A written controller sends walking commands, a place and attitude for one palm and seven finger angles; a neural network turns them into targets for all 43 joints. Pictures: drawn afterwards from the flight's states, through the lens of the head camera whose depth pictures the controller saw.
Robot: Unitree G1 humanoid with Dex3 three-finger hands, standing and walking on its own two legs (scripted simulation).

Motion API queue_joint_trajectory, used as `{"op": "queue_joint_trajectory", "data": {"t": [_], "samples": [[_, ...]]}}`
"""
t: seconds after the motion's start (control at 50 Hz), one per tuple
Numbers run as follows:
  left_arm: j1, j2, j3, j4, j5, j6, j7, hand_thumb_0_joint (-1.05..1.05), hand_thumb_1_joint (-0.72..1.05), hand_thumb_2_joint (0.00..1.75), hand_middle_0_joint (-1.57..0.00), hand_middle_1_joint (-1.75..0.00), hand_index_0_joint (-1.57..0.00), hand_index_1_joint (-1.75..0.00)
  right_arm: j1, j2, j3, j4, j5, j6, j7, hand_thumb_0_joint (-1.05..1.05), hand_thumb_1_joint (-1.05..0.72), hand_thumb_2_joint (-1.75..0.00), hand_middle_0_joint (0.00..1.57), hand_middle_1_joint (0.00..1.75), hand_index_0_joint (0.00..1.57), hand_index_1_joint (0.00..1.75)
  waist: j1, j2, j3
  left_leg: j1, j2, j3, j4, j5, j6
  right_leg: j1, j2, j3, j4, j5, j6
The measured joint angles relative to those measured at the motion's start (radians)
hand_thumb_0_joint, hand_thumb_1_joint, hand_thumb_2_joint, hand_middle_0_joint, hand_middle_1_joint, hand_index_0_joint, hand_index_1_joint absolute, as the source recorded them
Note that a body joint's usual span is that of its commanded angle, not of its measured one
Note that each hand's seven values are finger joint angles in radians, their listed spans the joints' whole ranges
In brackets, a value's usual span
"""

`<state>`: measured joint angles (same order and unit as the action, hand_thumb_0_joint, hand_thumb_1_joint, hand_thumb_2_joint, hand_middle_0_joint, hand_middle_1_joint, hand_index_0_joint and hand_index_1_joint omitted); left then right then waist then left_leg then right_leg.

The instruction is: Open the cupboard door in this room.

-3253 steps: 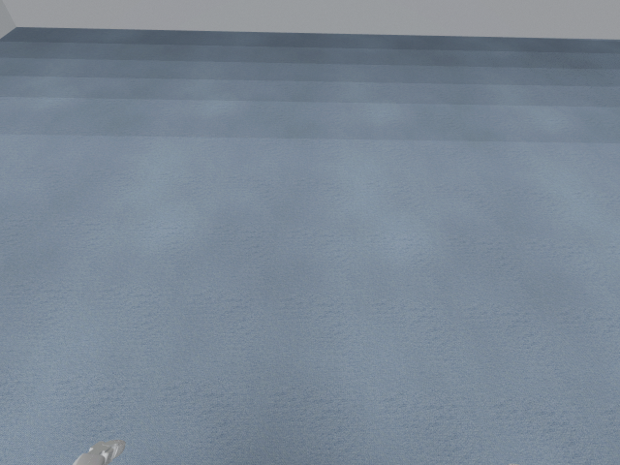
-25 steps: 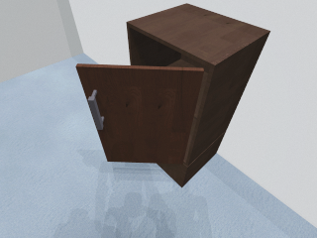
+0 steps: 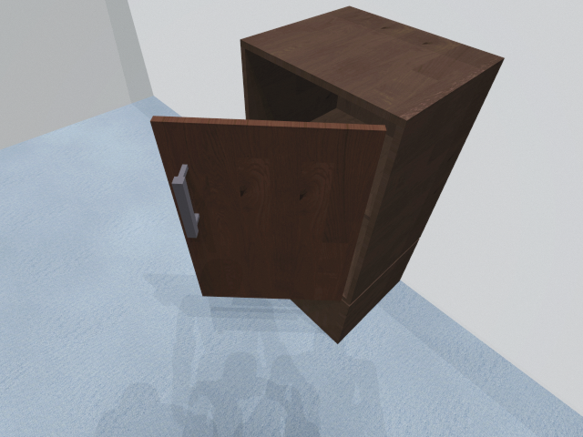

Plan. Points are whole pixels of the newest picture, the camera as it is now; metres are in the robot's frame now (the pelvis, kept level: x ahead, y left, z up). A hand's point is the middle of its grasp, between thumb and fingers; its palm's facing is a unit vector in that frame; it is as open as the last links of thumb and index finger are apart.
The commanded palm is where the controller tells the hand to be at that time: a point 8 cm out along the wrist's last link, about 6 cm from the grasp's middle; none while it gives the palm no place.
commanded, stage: raise the hand with hooked fingers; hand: left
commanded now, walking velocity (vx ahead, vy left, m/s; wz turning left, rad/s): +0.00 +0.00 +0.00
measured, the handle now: (188, 202) +0.54 +0.25 -0.04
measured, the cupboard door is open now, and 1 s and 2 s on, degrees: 45 45 45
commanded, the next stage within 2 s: none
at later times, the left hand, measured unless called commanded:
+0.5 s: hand out of the picture +0.14 +0.19 -0.09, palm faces +0.18 -0.98 -0.06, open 9.1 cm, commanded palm +0.14 +0.24 -0.06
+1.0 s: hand (134, 374) +0.21 +0.24 -0.04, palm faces +0.11 -0.99 -0.09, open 12.2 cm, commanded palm +0.18 +0.28 -0.04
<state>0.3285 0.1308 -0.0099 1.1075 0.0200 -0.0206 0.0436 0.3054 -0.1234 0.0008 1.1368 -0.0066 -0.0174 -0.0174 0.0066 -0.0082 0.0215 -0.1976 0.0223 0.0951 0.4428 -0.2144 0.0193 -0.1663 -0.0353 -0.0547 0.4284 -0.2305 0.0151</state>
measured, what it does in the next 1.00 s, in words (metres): lowers itself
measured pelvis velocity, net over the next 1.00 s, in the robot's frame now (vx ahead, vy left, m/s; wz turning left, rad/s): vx -0.01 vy -0.01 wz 0.05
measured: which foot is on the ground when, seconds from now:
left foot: down 0.00-1.00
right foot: down 0.00-1.00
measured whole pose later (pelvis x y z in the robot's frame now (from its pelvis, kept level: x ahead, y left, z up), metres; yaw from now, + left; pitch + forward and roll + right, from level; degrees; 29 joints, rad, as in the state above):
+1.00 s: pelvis -0.01 -0.01 -0.09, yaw +3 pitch +17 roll -2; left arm 0.32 0.29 0.33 0.11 -0.34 -0.45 -0.37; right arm 0.27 -0.27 -0.04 0.60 0.04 -0.20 -0.06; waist 0.00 0.03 -0.14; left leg -0.96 0.05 0.00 1.18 -0.51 0.01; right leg -0.88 -0.03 -0.10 1.14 -0.55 -0.01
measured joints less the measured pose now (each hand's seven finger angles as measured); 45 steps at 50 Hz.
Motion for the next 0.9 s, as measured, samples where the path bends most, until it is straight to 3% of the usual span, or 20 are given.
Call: {"op": "queue_joint_trajectory", "data": {"t": [0.04, 0.1, 0.14, 0.18, 0.24, 0.3, 0.36, 0.48, 0.54, 0.6, 0.66, 0.72, 0.78, 0.84, 0.9], "samples": [[0.107, 0.017, 0.003, -0.338, -0.061, 0.108, 0.027, 0.02, 0.94, 0.9, -0.2, -0.3, -0.2, -0.3, 0.037, -0.019, 0.018, -0.088, 0.018, -0.041, -0.02, 0.01, -0.93, -0.9, 0.2, 0.3, 0.2, 0.3, 0.001, 0.001, 0.017, -0.011, -0.003, 0.004, 0.029, -0.014, 0.005, -0.017, -0.005, 0.004, 0.035, -0.012, -0.003], [0.187, 0.064, 0.014, -0.691, -0.123, 0.048, 0.095, 0.05, 0.95, 0.89, -0.21, -0.31, -0.2, -0.31, 0.077, -0.061, 0.013, -0.177, 0.053, -0.172, -0.042, 0.02, -0.94, -0.9, 0.2, 0.3, 0.2, 0.3, -0.007, 0.013, -0.017, -0.051, -0.021, -0.002, 0.07, -0.031, 0.011, -0.064, -0.027, -0.001, 0.109, -0.053, -0.008], [0.165, 0.071, 0.013, -0.842, -0.153, 0.001, 0.105, 0.05, 0.93, 0.88, -0.2, -0.33, -0.2, -0.32, 0.063, -0.096, 0.007, -0.237, 0.063, -0.222, -0.05, 0.02, -0.93, -0.9, 0.2, 0.3, 0.2, 0.3, -0.024, 0.035, -0.033, -0.092, -0.03, -0.016, 0.116, -0.045, 0.016, -0.096, -0.038, -0.012, 0.151, -0.074, 0.001], [0.104, 0.062, 0.012, -0.92, -0.156, -0.086, 0.09, 0.04, 0.89, 0.87, -0.2, -0.34, -0.2, -0.34, 0.027, -0.128, -0.004, -0.299, 0.055, -0.255, -0.049, 0.02, -0.93, -0.9, 0.2, 0.3, 0.2, 0.3, -0.043, 0.053, -0.054, -0.159, -0.032, -0.026, 0.18, -0.065, 0.019, -0.155, -0.042, -0.017, 0.21, -0.097, 0.005], [-0.009, 0.025, 0.025, -0.935, -0.173, -0.265, 0.002, 0.03, 0.83, 0.85, -0.2, -0.38, -0.2, -0.37, -0.041, -0.143, -0.027, -0.389, 0.033, -0.28, -0.028, 0.02, -0.92, -0.9, 0.2, 0.3, 0.2, 0.3, -0.051, 0.035, -0.103, -0.307, -0.03, -0.023, 0.302, -0.105, 0.013, -0.31, -0.038, 0.004, 0.345, -0.144, -0.003], [-0.047, -0.014, 0.048, -0.915, -0.203, -0.446, -0.155, 0.02, 0.75, 0.82, -0.21, -0.42, -0.2, -0.41, -0.097, -0.136, -0.05, -0.478, 0.017, -0.271, 0.013, 0.01, -0.92, -0.9, 0.2, 0.3, 0.2, 0.3, -0.041, -0.013, -0.137, -0.443, -0.012, -0.013, 0.435, -0.157, 0.008, -0.454, -0.027, 0.021, 0.481, -0.191, -0.005], [-0.004, -0.015, 0.076, -0.901, -0.196, -0.538, -0.259, 0.01, 0.67, 0.79, -0.22, -0.46, -0.22, -0.46, -0.132, -0.131, -0.066, -0.57, 0.013, -0.239, 0.034, 0.01, -0.91, -0.9, 0.2, 0.3, 0.2, 0.3, -0.025, -0.057, -0.149, -0.557, 0.006, -0.02, 0.562, -0.213, 0.001, -0.568, -0.016, 0.019, 0.606, -0.247, -0.015], [0.165, 0.065, 0.149, -1.005, -0.211, -0.483, -0.246, 0.01, 0.52, 0.73, -0.24, -0.55, -0.23, -0.54, -0.173, -0.13, -0.071, -0.672, 0.012, -0.181, 0.026, 0.01, -0.91, -0.9, 0.2, 0.3, 0.2, 0.3, 0.031, -0.052, -0.133, -0.706, 0.026, -0.079, 0.735, -0.287, -0.023, -0.682, 0.0, -0.033, 0.747, -0.321, -0.039], [0.193, 0.097, 0.196, -1.095, -0.257, -0.531, -0.251, 0.01, 0.45, 0.71, -0.24, -0.59, -0.23, -0.59, -0.185, -0.121, -0.05, -0.652, 0.01, -0.188, 0.006, 0.01, -0.91, -0.9, 0.2, 0.3, 0.2, 0.3, 0.056, -0.015, -0.138, -0.762, 0.032, -0.119, 0.786, -0.303, -0.031, -0.712, 0.007, -0.07, 0.773, -0.338, -0.049], [0.13, 0.109, 0.216, -1.146, -0.305, -0.578, -0.319, 0.01, 0.38, 0.68, -0.24, -0.64, -0.23, -0.63, -0.193, -0.115, -0.015, -0.614, 0.013, -0.206, -0.011, 0.01, -0.91, -0.9, 0.2, 0.3, 0.2, 0.3, 0.067, 0.028, -0.142, -0.812, 0.034, -0.147, 0.825, -0.312, -0.034, -0.744, 0.011, -0.097, 0.793, -0.346, -0.053], [0.019, 0.121, 0.211, -1.122, -0.328, -0.533, -0.419, 0.01, 0.31, 0.65, -0.24, -0.68, -0.24, -0.68, -0.188, -0.098, 0.017, -0.581, 0.027, -0.21, -0.023, 0.01, -0.91, -0.9, 0.2, 0.3, 0.2, 0.3, 0.058, 0.056, -0.147, -0.845, 0.036, -0.151, 0.843, -0.315, -0.035, -0.775, 0.013, -0.099, 0.807, -0.347, -0.053], [-0.063, 0.14, 0.218, -1.05, -0.341, -0.38, -0.494, 0.01, 0.24, 0.62, -0.25, -0.73, -0.24, -0.72, -0.162, -0.077, 0.03, -0.569, 0.043, -0.188, -0.032, 0.01, -0.91, -0.9, 0.2, 0.3, 0.2, 0.3, 0.03, 0.064, -0.145, -0.842, 0.038, -0.133, 0.827, -0.311, -0.034, -0.784, 0.013, -0.081, 0.801, -0.342, -0.049], [-0.064, 0.148, 0.253, -1.019, -0.356, -0.251, -0.487, 0.0, 0.17, 0.59, -0.25, -0.77, -0.25, -0.77, -0.116, -0.067, 0.019, -0.573, 0.048, -0.162, -0.039, 0.01, -0.91, -0.9, 0.2, 0.3, 0.2, 0.3, 0.0, 0.057, -0.141, -0.801, 0.041, -0.106, 0.783, -0.304, -0.028, -0.759, 0.015, -0.057, 0.767, -0.33, -0.042], [-0.004, 0.137, 0.3, -1.056, -0.368, -0.25, -0.414, 0.0, 0.1, 0.56, -0.26, -0.82, -0.26, -0.81, -0.063, -0.069, -0.012, -0.568, 0.045, -0.16, -0.04, 0.01, -0.91, -0.9, 0.2, 0.3, 0.2, 0.3, -0.013, 0.044, -0.15, -0.755, 0.043, -0.087, 0.735, -0.298, -0.024, -0.723, 0.018, -0.039, 0.723, -0.317, -0.036], [0.038, 0.131, 0.335, -1.087, -0.364, -0.335, -0.361, 0.0, 0.03, 0.53, -0.27, -0.86, -0.26, -0.86, -0.028, -0.09, -0.038, -0.551, 0.039, -0.168, -0.041, 0.01, -0.91, -0.9, 0.2, 0.3, 0.2, 0.3, -0.01, 0.034, -0.162, -0.731, 0.039, -0.082, 0.709, -0.293, -0.02, -0.699, 0.016, -0.035, 0.695, -0.31, -0.032]]}}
